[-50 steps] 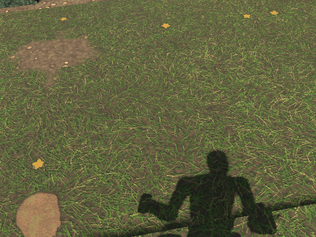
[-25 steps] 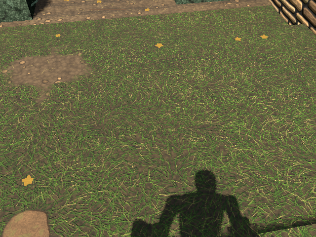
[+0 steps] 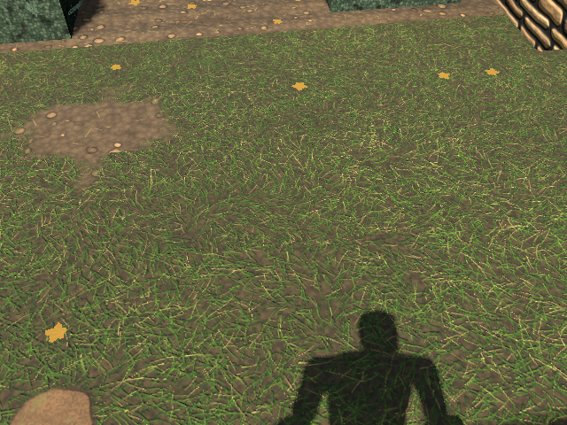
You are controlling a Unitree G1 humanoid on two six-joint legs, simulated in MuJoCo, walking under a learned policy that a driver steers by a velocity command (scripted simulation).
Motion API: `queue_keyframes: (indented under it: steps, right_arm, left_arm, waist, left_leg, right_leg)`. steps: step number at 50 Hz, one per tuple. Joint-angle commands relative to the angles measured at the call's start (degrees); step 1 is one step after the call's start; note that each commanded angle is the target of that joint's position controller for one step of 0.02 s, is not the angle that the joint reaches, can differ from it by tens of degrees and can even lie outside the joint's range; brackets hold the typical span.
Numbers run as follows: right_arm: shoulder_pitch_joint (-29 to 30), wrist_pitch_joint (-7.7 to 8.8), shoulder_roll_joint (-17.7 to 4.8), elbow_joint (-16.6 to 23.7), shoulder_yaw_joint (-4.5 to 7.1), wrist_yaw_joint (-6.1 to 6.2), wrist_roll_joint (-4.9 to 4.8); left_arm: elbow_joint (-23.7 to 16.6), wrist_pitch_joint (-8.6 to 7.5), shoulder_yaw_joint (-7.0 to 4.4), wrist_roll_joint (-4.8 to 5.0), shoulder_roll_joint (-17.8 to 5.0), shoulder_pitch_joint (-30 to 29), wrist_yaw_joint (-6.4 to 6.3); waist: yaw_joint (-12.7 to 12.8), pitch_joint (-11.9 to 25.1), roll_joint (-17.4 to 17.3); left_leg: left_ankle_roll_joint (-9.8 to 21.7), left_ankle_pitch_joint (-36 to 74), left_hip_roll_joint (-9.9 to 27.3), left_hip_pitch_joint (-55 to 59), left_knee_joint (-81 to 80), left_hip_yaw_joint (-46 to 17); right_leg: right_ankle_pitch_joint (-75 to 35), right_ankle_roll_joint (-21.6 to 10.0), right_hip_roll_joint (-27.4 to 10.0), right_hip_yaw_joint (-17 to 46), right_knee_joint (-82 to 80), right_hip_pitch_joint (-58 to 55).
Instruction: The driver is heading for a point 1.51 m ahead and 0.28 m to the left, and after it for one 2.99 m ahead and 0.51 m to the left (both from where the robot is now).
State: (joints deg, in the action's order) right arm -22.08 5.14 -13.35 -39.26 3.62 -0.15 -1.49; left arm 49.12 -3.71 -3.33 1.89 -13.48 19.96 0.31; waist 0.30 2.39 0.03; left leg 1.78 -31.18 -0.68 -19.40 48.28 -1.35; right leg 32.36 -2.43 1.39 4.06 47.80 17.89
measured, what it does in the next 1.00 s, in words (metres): walks ahead: left foot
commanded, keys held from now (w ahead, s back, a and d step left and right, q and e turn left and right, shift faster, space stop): w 1.00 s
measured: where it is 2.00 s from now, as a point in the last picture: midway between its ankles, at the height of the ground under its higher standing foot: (290, 279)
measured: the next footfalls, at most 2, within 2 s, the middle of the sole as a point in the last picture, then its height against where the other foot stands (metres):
left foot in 0.28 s outside the picture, level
right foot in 1.04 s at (320, 379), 0.17 m lower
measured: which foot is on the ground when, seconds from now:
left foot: down 0.00-0.06, up 0.08-0.26, down 0.28-1.00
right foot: down 0.00-0.26, up 0.28-1.00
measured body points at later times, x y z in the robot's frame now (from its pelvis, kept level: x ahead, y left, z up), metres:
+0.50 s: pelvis +0.19 +0.11 +0.04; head +0.20 +0.13 +0.49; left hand +0.33 +0.37 -0.07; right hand +0.20 -0.15 -0.07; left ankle +0.19 +0.17 -0.70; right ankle +0.22 -0.07 -0.61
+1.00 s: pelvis +0.50 +0.05 -0.06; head +0.54 +0.06 +0.39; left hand +0.79 +0.24 -0.12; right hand +0.37 -0.20 -0.18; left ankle +0.20 +0.17 -0.69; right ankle +0.69 -0.06 -0.78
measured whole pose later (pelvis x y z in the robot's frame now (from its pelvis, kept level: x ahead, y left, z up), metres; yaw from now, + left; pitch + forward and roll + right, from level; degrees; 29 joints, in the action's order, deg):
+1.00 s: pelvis +0.50 +0.05 -0.06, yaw +2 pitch +3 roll +2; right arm -35.2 2.4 -13.1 -52.3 1.9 2.9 -1.5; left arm 38.7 -6.9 -2.7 0.0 -13.5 -4.1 6.3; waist -8.0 -1.0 3.7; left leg 1.7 -46.9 -2.2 6.3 44.4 -1.5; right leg -29.0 -4.3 -1.8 0.2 23.0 32.2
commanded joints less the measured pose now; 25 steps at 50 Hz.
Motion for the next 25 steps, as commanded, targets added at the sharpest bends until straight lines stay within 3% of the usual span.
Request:
queue_keyframes:
  steps: [1,2,3,4,5,6,7,8,9,10,11,12,13,14,15,16,17,18,19,21,23,25]
  right_arm:
    - [-0.83,2.57,-5.52,5.12,1.66,-0.69,-0.12]
    - [1.95,2.67,-5.26,6.23,1.53,-1.10,-0.28]
    - [10.54,2.55,-4.40,8.89,0.85,-1.26,-0.64]
    - [17.08,2.00,-4.20,11.20,0.31,-0.71,-1.40]
    - [19.65,1.56,-3.49,12.37,-0.12,-0.59,-1.95]
    - [19.58,0.98,-1.97,12.92,-0.95,-0.83,-1.69]
    - [17.94,0.37,-1.40,13.49,-1.52,-1.18,-1.14]
    - [15.41,-0.16,-2.51,13.44,-1.68,-1.45,-0.38]
    - [10.39,-0.53,-2.87,11.51,-1.62,-2.14,0.70]
    - [2.81,-1.22,-3.47,8.05,-0.54,-2.29,0.60]
    - [-4.34,-2.11,-6.80,5.10,1.68,-1.59,0.01]
    - [-11.92,-2.77,-9.36,2.89,3.35,-0.63,-0.26]
    - [-20.05,-2.97,-10.41,-0.12,3.97,-0.01,0.45]
    - [-21.01,-2.52,-12.46,-0.61,2.80,0.35,1.66]
    - [-14.78,-1.30,-12.34,1.61,1.15,0.10,2.21]
    - [-6.63,-0.25,-9.88,3.39,0.77,-0.47,0.99]
    - [-0.69,0.25,-8.79,4.46,0.61,-1.11,0.94]
    - [2.45,0.38,-8.71,4.08,0.76,-1.70,1.88]
    - [3.64,0.50,-8.25,3.46,0.78,-1.94,2.59]
    - [2.49,1.15,-5.66,1.66,0.11,-1.53,1.83]
    - [-1.43,1.44,-5.11,-0.57,-0.11,-0.78,1.34]
    - [-3.94,0.91,-6.00,-2.11,0.16,-0.05,0.90]
  left_arm:
    - [-2.18,-2.55,-2.40,-0.13,-8.04,5.18,1.12]
    - [-1.42,-2.64,-3.08,-0.21,-9.43,9.50,1.50]
    - [0.54,-2.23,-3.84,-0.17,-11.58,18.02,1.73]
    - [0.94,-1.75,-3.53,-0.07,-11.98,18.65,1.73]
    - [0.43,-1.32,-2.19,0.42,-9.25,16.27,0.97]
    - [0.21,-0.49,-1.45,0.37,-7.77,14.66,-0.04]
    - [-0.81,0.54,-0.83,0.18,-7.43,9.44,-1.07]
    - [-2.87,1.70,-0.77,-0.53,-8.51,1.80,-2.04]
    - [-3.93,2.75,-1.59,-1.40,-11.53,-2.11,-2.71]
    - [-3.95,2.69,-2.31,-1.95,-14.13,-2.49,-2.57]
    - [-4.05,1.89,-2.02,-1.50,-14.05,-2.51,-2.10]
    - [-3.84,1.08,-1.58,-0.82,-13.50,-3.87,-1.58]
    - [-4.35,0.40,-1.09,-0.82,-10.85,-4.92,-1.55]
    - [-5.14,-0.18,0.63,-2.24,-3.06,-3.24,-1.63]
    - [-5.15,-1.45,0.63,0.16,-0.15,10.01,-1.24]
    - [-4.77,-1.66,-0.24,1.99,-4.15,8.98,-1.25]
    - [-5.31,-1.07,-0.27,0.92,-4.96,3.95,-1.63]
    - [-5.13,-0.02,-0.18,-0.66,-4.42,1.87,-2.21]
    - [-5.19,0.73,-0.85,-1.27,-5.72,1.47,-2.35]
    - [-5.46,1.41,-1.56,-1.17,-6.90,0.58,-2.01]
    - [-5.96,1.55,-1.45,-1.29,-5.82,-2.20,-1.83]
    - [-7.52,1.20,-1.46,-1.80,-5.11,-7.27,-1.11]
  waist:
    - [0.73,1.94,2.32]
    - [3.09,5.12,4.75]
    - [9.30,3.78,11.41]
    - [10.46,-3.09,15.92]
    - [8.37,-8.32,9.34]
    - [6.48,-9.34,7.42]
    - [3.13,-11.24,6.06]
    - [0.08,-11.70,7.22]
    - [-2.09,-7.81,8.51]
    - [-5.37,-3.99,10.24]
    - [-8.90,-1.42,9.73]
    - [-14.12,1.06,7.06]
    - [-17.95,3.32,-0.84]
    - [-13.79,1.98,-18.02]
    - [-3.55,4.79,-28.92]
    - [-0.46,-2.34,-16.92]
    - [-0.03,-7.39,-7.51]
    - [0.66,-7.75,-2.31]
    - [1.62,-5.82,-3.72]
    - [1.75,-3.70,-7.04]
    - [0.86,-3.00,-5.01]
    - [-0.51,-3.14,-2.33]
  left_leg:
    - [6.33,27.78,1.02,-5.11,4.91,-6.07]
    - [4.93,35.32,-1.46,-11.48,12.27,-2.64]
    - [2.06,22.03,-3.43,-30.63,28.07,0.80]
    - [1.79,-8.17,-2.57,-47.83,34.50,-1.82]
    - [1.67,-10.04,1.76,-56.35,35.86,-5.59]
    - [0.97,-9.29,4.22,-56.37,34.44,-6.28]
    - [0.46,-7.31,6.87,-51.24,26.20,-5.85]
    - [0.01,-1.64,8.07,-38.56,13.96,-4.51]
    - [-0.05,8.41,5.17,-15.45,5.69,1.07]
    - [-0.61,18.02,0.57,5.36,4.20,6.52]
    - [-0.81,22.29,-2.23,16.12,4.49,8.25]
    - [-0.66,19.45,-3.28,21.65,0.53,8.98]
    - [-0.27,16.01,-2.35,26.51,-4.29,5.48]
    - [3.48,8.22,9.32,22.64,-13.19,-18.64]
    - [10.03,-3.51,18.90,22.38,-37.12,-54.38]
    - [11.41,-13.68,21.47,16.63,-41.15,-57.41]
    - [11.91,-8.82,20.44,7.08,-38.29,-46.24]
    - [10.96,-2.15,17.39,0.38,-36.01,-36.53]
    - [10.11,1.77,13.72,-2.03,-34.81,-28.42]
    - [9.55,10.09,11.14,0.43,-36.97,-21.10]
    - [9.95,18.21,11.56,6.52,-38.11,-18.24]
    - [9.52,24.48,12.23,13.01,-38.96,-16.65]
  right_leg:
    - [-24.92,-9.39,-3.95,12.00,-2.42,-0.08]
    - [-30.72,-11.47,-5.42,15.40,-5.60,-8.52]
    - [-33.18,-17.23,-13.07,28.86,-17.00,-22.64]
    - [-35.52,-21.25,-21.45,42.75,-21.78,-28.39]
    - [-33.88,-18.62,-22.65,41.71,-18.62,-29.64]
    - [-33.64,-15.33,-22.78,37.73,-18.06,-26.40]
    - [-28.31,-11.25,-21.43,32.12,-20.14,-17.81]
    - [-22.17,-8.14,-18.42,25.52,-23.50,-5.51]
    - [-19.43,-5.80,-12.96,16.02,-26.67,8.03]
    - [-16.43,-4.97,-10.68,10.70,-27.91,17.61]
    - [-23.39,-3.69,-8.86,7.87,-24.98,18.86]
    - [-32.85,-1.73,-6.34,3.46,-15.04,15.27]
    - [-35.12,0.80,-3.51,0.96,2.42,14.98]
    - [0.14,3.15,3.97,3.03,30.78,22.01]
    - [1.32,1.20,7.94,11.53,39.56,27.21]
    - [-6.80,1.30,3.74,7.76,41.35,31.38]
    - [-13.83,0.48,-0.65,4.13,36.93,29.19]
    - [-18.04,0.13,-3.45,3.09,33.91,24.02]
    - [-20.15,-0.35,-5.36,3.50,29.63,20.52]
    - [-23.42,-1.06,-7.35,3.90,22.00,17.95]
    - [-25.42,-1.47,-7.77,3.55,15.74,20.92]
    - [-28.43,-1.28,-7.91,3.27,8.53,26.22]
